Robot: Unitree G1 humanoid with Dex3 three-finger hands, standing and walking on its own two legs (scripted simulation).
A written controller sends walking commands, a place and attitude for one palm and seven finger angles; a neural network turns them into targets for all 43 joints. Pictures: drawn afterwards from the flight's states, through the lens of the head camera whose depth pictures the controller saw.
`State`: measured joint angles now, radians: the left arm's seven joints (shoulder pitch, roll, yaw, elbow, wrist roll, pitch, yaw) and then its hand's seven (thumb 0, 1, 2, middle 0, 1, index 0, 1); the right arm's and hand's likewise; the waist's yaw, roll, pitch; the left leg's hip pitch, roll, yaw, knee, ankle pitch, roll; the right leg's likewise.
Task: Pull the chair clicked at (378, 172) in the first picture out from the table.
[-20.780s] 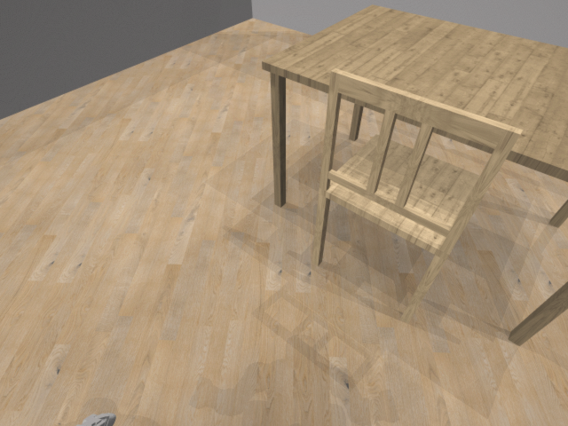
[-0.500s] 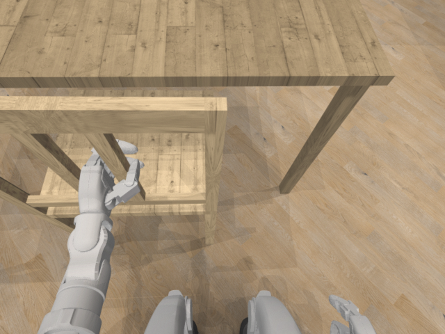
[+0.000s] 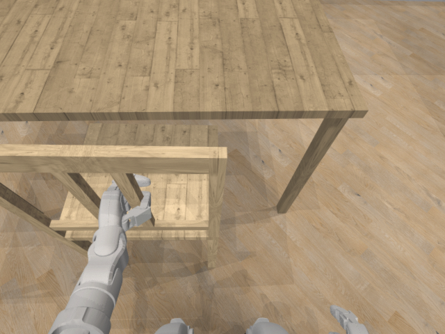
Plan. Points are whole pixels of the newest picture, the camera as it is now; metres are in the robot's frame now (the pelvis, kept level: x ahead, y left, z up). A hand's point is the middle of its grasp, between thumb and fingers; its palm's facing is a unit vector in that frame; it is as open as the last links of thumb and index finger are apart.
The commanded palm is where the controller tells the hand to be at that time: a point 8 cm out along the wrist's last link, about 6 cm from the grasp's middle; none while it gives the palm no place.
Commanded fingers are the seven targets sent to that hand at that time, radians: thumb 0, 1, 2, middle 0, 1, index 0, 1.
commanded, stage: step backward, pulling the chair out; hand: left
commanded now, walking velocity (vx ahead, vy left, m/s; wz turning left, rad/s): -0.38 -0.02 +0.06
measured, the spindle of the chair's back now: (91, 201) +0.38 +0.27 -0.07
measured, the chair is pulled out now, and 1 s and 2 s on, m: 0.05 0.18 0.30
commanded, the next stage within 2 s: none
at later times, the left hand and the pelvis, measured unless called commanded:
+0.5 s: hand (152, 236) +0.30 +0.13 -0.04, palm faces +0.05 -0.99 -0.13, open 5.6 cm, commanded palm +0.28 +0.18 -0.04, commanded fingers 0.00 0.90 0.90 -0.50 -1.45 -0.50 -1.45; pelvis -0.03 -0.01 +0.03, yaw -2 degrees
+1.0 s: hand (158, 269) +0.24 +0.11 -0.04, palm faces +0.01 -0.99 -0.16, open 5.6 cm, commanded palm +0.21 +0.17 -0.04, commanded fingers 0.00 0.90 0.90 -0.50 -1.45 -0.50 -1.45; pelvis -0.09 -0.01 +0.02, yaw -1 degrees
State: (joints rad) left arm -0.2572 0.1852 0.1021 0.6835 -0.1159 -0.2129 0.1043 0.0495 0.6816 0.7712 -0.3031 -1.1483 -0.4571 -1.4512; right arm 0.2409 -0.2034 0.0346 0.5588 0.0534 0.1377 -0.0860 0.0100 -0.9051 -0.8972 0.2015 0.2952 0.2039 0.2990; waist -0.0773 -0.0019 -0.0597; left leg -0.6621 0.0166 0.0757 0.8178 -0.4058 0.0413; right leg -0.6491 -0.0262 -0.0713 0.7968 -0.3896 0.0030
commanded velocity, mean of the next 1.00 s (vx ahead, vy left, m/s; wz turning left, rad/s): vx -0.38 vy -0.02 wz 0.09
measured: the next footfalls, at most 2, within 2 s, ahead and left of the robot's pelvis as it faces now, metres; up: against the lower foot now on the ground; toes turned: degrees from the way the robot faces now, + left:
left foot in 1.24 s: -0.11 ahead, +0.13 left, +0.00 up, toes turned -1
right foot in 1.36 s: -0.05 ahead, -0.13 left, +0.00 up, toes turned -3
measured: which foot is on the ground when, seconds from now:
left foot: down 0.00-1.00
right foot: down 0.00-1.00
